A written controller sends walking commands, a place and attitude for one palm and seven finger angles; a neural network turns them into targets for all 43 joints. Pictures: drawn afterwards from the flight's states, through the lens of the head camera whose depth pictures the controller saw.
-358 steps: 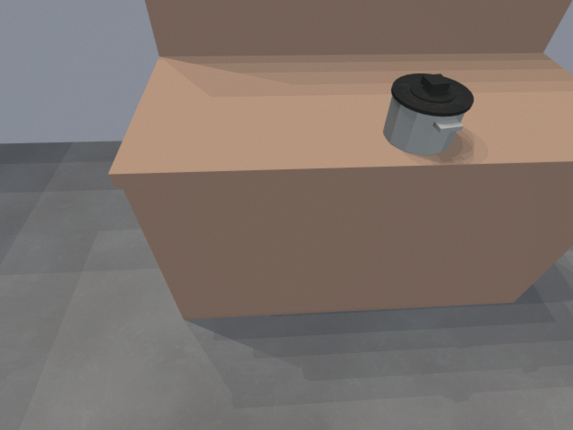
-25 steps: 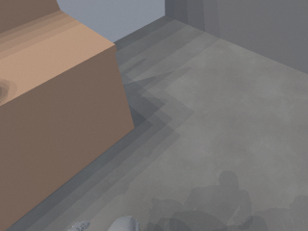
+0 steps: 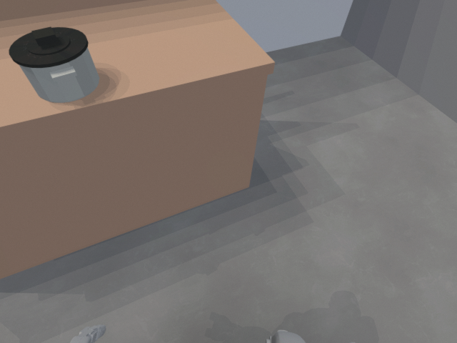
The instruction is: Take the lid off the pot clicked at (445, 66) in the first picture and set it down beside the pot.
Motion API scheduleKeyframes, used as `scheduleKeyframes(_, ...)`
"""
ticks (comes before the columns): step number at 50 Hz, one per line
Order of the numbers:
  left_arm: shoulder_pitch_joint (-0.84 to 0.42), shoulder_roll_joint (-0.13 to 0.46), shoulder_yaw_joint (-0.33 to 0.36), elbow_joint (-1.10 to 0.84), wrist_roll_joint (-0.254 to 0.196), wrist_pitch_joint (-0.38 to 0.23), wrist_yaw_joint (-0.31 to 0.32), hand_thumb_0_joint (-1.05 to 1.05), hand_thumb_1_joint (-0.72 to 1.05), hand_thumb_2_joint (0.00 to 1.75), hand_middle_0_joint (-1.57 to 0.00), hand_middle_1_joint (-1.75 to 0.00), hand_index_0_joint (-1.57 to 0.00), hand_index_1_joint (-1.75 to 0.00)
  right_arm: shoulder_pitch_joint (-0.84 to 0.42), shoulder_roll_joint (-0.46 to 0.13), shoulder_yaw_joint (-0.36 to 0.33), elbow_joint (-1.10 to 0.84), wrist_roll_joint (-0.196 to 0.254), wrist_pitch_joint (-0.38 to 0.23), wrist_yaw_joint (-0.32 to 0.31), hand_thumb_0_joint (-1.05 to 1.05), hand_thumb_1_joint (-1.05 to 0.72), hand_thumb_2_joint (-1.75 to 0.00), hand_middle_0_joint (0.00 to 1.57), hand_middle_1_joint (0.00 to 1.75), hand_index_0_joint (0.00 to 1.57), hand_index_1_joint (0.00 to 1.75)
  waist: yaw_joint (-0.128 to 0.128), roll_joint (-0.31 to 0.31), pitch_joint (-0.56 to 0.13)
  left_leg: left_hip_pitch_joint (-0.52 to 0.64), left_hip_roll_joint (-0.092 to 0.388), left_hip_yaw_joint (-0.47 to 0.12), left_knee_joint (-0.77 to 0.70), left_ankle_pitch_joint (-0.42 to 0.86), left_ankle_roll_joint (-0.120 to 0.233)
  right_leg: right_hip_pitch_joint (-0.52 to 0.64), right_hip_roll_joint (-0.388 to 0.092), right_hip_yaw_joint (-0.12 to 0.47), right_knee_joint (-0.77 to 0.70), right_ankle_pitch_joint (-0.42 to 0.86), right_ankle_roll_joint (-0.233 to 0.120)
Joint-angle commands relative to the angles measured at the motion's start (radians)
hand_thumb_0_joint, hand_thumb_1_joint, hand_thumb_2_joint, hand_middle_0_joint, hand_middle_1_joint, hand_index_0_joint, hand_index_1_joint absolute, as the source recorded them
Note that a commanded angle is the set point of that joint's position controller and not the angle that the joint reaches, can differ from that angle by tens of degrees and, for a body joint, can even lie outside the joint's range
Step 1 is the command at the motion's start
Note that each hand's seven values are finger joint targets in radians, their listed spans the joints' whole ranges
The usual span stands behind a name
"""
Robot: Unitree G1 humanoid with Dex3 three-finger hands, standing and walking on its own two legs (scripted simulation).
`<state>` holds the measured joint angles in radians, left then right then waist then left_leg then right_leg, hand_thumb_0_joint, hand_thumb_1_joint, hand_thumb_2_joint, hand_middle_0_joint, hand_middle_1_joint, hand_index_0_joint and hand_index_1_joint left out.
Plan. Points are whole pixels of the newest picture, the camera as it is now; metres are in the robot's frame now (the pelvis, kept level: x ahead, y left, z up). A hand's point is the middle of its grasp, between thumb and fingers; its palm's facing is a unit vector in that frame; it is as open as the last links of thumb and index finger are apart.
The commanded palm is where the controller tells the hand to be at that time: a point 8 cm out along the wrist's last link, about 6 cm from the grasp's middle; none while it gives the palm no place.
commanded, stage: turn to face it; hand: left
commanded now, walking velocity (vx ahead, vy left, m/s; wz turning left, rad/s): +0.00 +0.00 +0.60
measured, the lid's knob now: (44, 36) +0.72 +0.49 +0.12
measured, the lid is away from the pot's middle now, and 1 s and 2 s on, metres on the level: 0.00 0.00 0.00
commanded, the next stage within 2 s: take the last steps up to it in 0.64 s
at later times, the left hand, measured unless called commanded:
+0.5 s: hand out of the picture -0.02 +0.18 -0.16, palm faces +0.30 -0.92 -0.27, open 7.4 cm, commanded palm none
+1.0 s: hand out of the picture -0.03 +0.19 -0.16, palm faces +0.39 -0.88 -0.25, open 7.4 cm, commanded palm none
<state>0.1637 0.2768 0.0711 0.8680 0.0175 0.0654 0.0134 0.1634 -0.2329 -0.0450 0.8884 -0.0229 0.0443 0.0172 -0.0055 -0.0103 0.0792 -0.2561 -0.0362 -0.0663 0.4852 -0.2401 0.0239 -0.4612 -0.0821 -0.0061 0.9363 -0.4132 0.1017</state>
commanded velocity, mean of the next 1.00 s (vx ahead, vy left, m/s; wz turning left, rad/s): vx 0.08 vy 0.00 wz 0.31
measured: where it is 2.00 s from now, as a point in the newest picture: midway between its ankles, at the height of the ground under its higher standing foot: (191, 313)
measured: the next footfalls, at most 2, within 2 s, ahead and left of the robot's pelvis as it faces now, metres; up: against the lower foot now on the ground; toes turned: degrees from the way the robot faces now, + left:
right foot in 0.12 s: +0.06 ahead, -0.14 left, +0.00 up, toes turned +3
left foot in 0.56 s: -0.02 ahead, +0.10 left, +0.00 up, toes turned +23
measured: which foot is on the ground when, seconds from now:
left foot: down 0.00-0.12, up 0.14-0.54, down 0.56-1.00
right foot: up 0.00-0.10, down 0.12-0.56, up 0.58-0.98, down 1.00-1.00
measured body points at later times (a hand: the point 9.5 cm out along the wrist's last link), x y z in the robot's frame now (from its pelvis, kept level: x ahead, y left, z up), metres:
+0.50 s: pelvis -0.01 -0.03 +0.00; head +0.04 -0.02 +0.44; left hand -0.04 +0.23 -0.14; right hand +0.16 -0.25 -0.15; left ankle -0.06 +0.10 -0.70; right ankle +0.02 -0.14 -0.74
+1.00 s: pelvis +0.00 -0.01 -0.01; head +0.02 -0.03 +0.44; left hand -0.05 +0.24 -0.14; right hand +0.13 -0.21 -0.17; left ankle -0.06 +0.09 -0.74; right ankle +0.03 -0.11 -0.74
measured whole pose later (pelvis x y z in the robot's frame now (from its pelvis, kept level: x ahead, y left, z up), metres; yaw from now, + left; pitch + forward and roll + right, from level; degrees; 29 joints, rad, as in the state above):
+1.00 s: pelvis +0.00 -0.01 -0.01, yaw +24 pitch +0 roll +1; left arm 0.25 0.20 0.03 0.96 0.03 0.01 -0.01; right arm 0.27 -0.19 -0.02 0.99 -0.02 0.01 0.00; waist -0.02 0.02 0.01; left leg -0.22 -0.04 0.00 0.52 -0.31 0.03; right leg -0.23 -0.04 -0.07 0.55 -0.36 0.02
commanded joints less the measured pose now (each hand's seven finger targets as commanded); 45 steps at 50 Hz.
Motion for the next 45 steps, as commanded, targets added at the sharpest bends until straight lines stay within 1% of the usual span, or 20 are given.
scheduleKeyframes(1, -0.009, 0.065, 0.009, -0.098, -0.009, -0.04, 0.007, 0.0, 0.9, 0.9, -0.2, -0.3, -0.2, -0.3, 0.006, -0.224, -0.074, -0.065, -0.001, -0.015, -0.02, 0.0, -0.9, -0.9, 0.2, 0.3, 0.2, 0.3, -0.021, 0.178, -0.13, 0.089, 0.226, -0.285, -0.082, 0.386, 0.146, 0.062, 0.053, -0.014, -0.168, -0.018, -0.011)
scheduleKeyframes(4, 0.071, 0.08, 0.013, -0.085, -0.014, -0.056, 0.011, 0.0, 0.9, 0.9, -0.2, -0.3, -0.2, -0.3, -0.026, -0.208, -0.075, -0.076, 0.008, -0.01, -0.02, 0.0, -0.9, -0.9, 0.2, 0.3, 0.2, 0.3, 0.026, 0.161, -0.15, -0.013, 0.177, -0.292, 0.012, 0.383, 0.099, 0.266, 0.067, -0.023, -0.434, 0.146, -0.021)
scheduleKeyframes(5, 0.112, 0.121, 0.021, -0.08, -0.008, -0.068, 0.017, 0.0, 0.9, 0.9, -0.2, -0.3, -0.2, -0.3, -0.019, -0.17, -0.07, -0.08, 0.016, -0.012, -0.016, 0.0, -0.9, -0.9, 0.2, 0.3, 0.2, 0.3, 0.044, 0.06, -0.168, -0.112, 0.118, -0.252, 0.106, 0.241, 0.046, 0.404, -0.013, 0.05, -0.575, 0.233, -0.037)
scheduleKeyframes(6, 0.134, 0.213, 0.041, -0.079, 0.009, -0.078, 0.026, 0.0, 0.9, 0.9, -0.2, -0.3, -0.2, -0.3, 0.007, -0.095, -0.058, -0.1, 0.023, -0.015, -0.011, 0.0, -0.9, -0.9, 0.2, 0.3, 0.2, 0.3, 0.044, -0.245, -0.18, -0.319, -0.035, -0.049, 0.336, -0.172, -0.045, 0.538, -0.297, 0.327, -0.646, 0.373, -0.136)
scheduleKeyframes(7, 0.123, 0.24, 0.034, -0.094, 0.004, -0.07, 0.024, 0.0, 0.9, 0.9, -0.2, -0.3, -0.2, -0.3, 0.014, -0.118, -0.066, -0.108, 0.011, -0.011, -0.014, 0.0, -0.9, -0.9, 0.2, 0.3, 0.2, 0.3, 0.037, -0.215, -0.159, -0.325, -0.032, -0.028, 0.547, -0.382, -0.063, 0.416, -0.434, 0.362, -0.639, 0.476, -0.236)
scheduleKeyframes(10, 0.001, 0.117, 0.013, -0.111, -0.003, -0.071, 0.023, 0.0, 0.9, 0.9, -0.2, -0.3, -0.2, -0.3, 0.004, -0.125, -0.069, -0.054, -0.001, 0.014, 0.002, 0.0, -0.9, -0.9, 0.2, 0.3, 0.2, 0.3, -0.013, -0.167, -0.046, -0.328, 0.041, -0.021, 0.785, -0.197, -0.073, 0.273, -0.258, 0.134, -0.621, 0.424, -0.21)
scheduleKeyframes(12, 0.0, 0.092, 0.007, -0.109, 0.0, -0.076, 0.024, 0.0, 0.9, 0.9, -0.2, -0.3, -0.2, -0.3, 0.018, -0.106, -0.062, -0.04, 0.003, 0.017, 0.011, 0.0, -0.9, -0.9, 0.2, 0.3, 0.2, 0.3, -0.018, -0.163, -0.056, -0.314, 0.049, 0.014, 0.774, -0.145, -0.086, 0.291, -0.224, 0.047, -0.603, 0.486, -0.203)
scheduleKeyframes(17, 0.12, 0.122, 0.014, -0.059, 0.007, -0.075, 0.024, 0.0, 0.9, 0.9, -0.2, -0.3, -0.2, -0.3, -0.073, -0.084, -0.042, -0.05, 0.006, 0.02, 0.011, 0.0, -0.9, -0.9, 0.2, 0.3, 0.2, 0.3, 0.04, -0.155, -0.08, -0.282, 0.052, 0.075, 0.577, -0.198, -0.099, 0.395, -0.244, 0.0, -0.575, 0.618, -0.224)
scheduleKeyframes(22, 0.15, 0.156, 0.026, -0.028, 0.014, -0.066, 0.021, 0.0, 0.9, 0.9, -0.2, -0.3, -0.2, -0.3, -0.102, -0.064, -0.02, -0.052, 0.016, 0.002, 0.006, 0.0, -0.9, -0.9, 0.2, 0.3, 0.2, 0.3, 0.062, -0.209, -0.127, -0.158, 0.04, 0.133, 0.319, -0.239, -0.079, 0.427, -0.267, -0.029, -0.515, 0.736, -0.239)
scheduleKeyframes(25, 0.127, 0.16, 0.032, -0.012, 0.008, -0.059, 0.02, 0.0, 0.9, 0.9, -0.2, -0.3, -0.2, -0.3, -0.037, -0.07, -0.016, -0.036, 0.015, -0.012, -0.003, 0.0, -0.9, -0.9, 0.2, 0.3, 0.2, 0.3, 0.027, -0.213, -0.155, -0.024, 0.029, 0.158, 0.097, -0.122, -0.06, 0.395, -0.255, -0.066, -0.437, 0.711, -0.195)
scheduleKeyframes(26, 0.122, 0.152, 0.03, -0.006, -0.001, -0.055, 0.017, 0.0, 0.9, 0.9, -0.2, -0.3, -0.2, -0.3, -0.003, -0.089, -0.019, -0.027, 0.012, -0.018, -0.004, 0.0, -0.9, -0.9, 0.2, 0.3, 0.2, 0.3, 0.005, -0.17, -0.164, 0.091, 0.037, 0.154, -0.041, 0.0, -0.048, 0.324, -0.237, -0.097, -0.377, 0.63, -0.152)
scheduleKeyframes(27, 0.118, 0.119, 0.025, -0.017, -0.008, -0.049, 0.013, 0.0, 0.9, 0.9, -0.2, -0.3, -0.2, -0.3, 0.042, -0.155, -0.034, -0.023, 0.007, -0.028, -0.005, 0.0, -0.9, -0.9, 0.2, 0.3, 0.2, 0.3, -0.027, 0.0, -0.2, 0.26, 0.158, 0.018, -0.136, 0.17, -0.003, 0.17, -0.18, -0.143, -0.213, 0.432, -0.096)
scheduleKeyframes(28, 0.108, 0.045, 0.005, -0.055, -0.01, -0.045, 0.006, 0.0, 0.9, 0.9, -0.2, -0.3, -0.2, -0.3, 0.086, -0.264, -0.059, -0.025, 0.002, -0.03, -0.012, 0.0, -0.9, -0.9, 0.2, 0.3, 0.2, 0.3, -0.05, 0.318, -0.188, 0.357, 0.421, -0.295, -0.139, 0.573, 0.134, -0.103, -0.053, -0.162, -0.028, -0.176, -0.021)
scheduleKeyframes(29, 0.049, 0.065, -0.003, -0.066, 0.001, -0.032, 0.014, 0.0, 0.9, 0.9, -0.2, -0.3, -0.2, -0.3, 0.119, -0.272, -0.058, -0.006, 0.005, -0.019, -0.018, 0.0, -0.9, -0.9, 0.2, 0.3, 0.2, 0.3, -0.075, 0.257, -0.171, 0.265, 0.453, -0.284, -0.133, 0.576, 0.206, -0.089, -0.042, -0.067, 0.084, -0.264, -0.032)
scheduleKeyframes(30, 0.019, 0.051, 0.002, -0.046, 0.0, -0.027, 0.019, 0.0, 0.9, 0.9, -0.2, -0.3, -0.2, -0.3, 0.095, -0.236, -0.053, -0.004, 0.001, -0.022, -0.031, 0.0, -0.9, -0.9, 0.2, 0.3, 0.2, 0.3, -0.063, 0.274, -0.146, 0.23, 0.395, -0.254, -0.133, 0.554, 0.199, -0.116, -0.037, -0.021, 0.143, -0.216, -0.035)
scheduleKeyframes(33, 0.068, 0.057, 0.004, 0.015, -0.002, -0.027, 0.005, 0.0, 0.9, 0.9, -0.2, -0.3, -0.2, -0.3, -0.027, -0.164, -0.025, -0.03, 0.004, -0.027, -0.039, 0.0, -0.9, -0.9, 0.2, 0.3, 0.2, 0.3, 0.004, 0.152, -0.084, 0.129, 0.29, -0.127, -0.151, 0.47, 0.153, -0.07, -0.03, -0.009, 0.194, -0.031, -0.03)
scheduleKeyframes(35, 0.094, 0.051, 0.001, 0.03, -0.002, -0.025, 0.003, 0.0, 0.9, 0.9, -0.2, -0.3, -0.2, -0.3, -0.021, -0.156, -0.022, -0.026, 0.008, -0.032, -0.038, 0.0, -0.9, -0.9, 0.2, 0.3, 0.2, 0.3, 0.01, 0.148, -0.094, 0.14, 0.258, -0.086, -0.163, 0.468, 0.138, -0.051, -0.019, -0.017, 0.16, 0.011, -0.022)
scheduleKeyframes(38, 0.086, 0.037, -0.007, 0.033, -0.003, -0.026, 0.005, 0.0, 0.9, 0.9, -0.2, -0.3, -0.2, -0.3, 0.019, -0.146, -0.02, -0.006, 0.008, -0.035, -0.039, 0.0, -0.9, -0.9, 0.2, 0.3, 0.2, 0.3, 0.0, 0.139, -0.103, 0.163, 0.261, -0.107, -0.179, 0.403, 0.151, -0.029, -0.008, -0.02, 0.073, 0.01, -0.02)
scheduleKeyframes(42, 0.04, 0.02, -0.019, 0.017, 0.007, -0.041, -0.011, 0.0, 0.9, 0.9, -0.2, -0.3, -0.2, -0.3, 0.076, -0.15, -0.027, 0.018, -0.001, -0.04, -0.034, 0.0, -0.9, -0.9, 0.2, 0.3, 0.2, 0.3, -0.032, 0.151, -0.064, 0.128, 0.264, -0.194, -0.249, -0.071, 0.168, -0.001, 0.014, -0.045, -0.099, -0.034, -0.042)
scheduleKeyframes(45, 0.047, 0.001, -0.026, 0.017, 0.01, -0.059, -0.02, 0.0, 0.9, 0.9, -0.2, -0.3, -0.2, -0.3, 0.092, -0.148, -0.028, 0.036, -0.005, -0.046, -0.033, 0.0, -0.9, -0.9, 0.2, 0.3, 0.2, 0.3, -0.028, 0.155, -0.03, 0.062, 0.259, -0.228, -0.263, -0.24, 0.164, 0.079, 0.034, -0.067, -0.229, -0.037, -0.06)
